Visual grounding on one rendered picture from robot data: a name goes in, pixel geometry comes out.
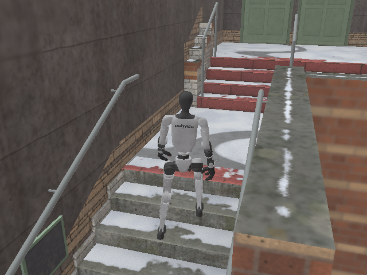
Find stairs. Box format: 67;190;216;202
197;58;367;113
77;169;242;275

